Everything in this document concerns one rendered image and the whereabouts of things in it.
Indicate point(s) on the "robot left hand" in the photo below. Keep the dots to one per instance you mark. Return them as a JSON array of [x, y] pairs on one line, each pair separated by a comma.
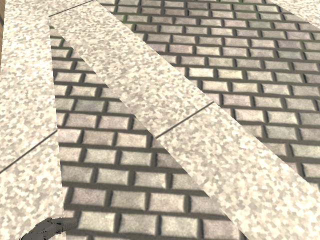
[[49, 227]]

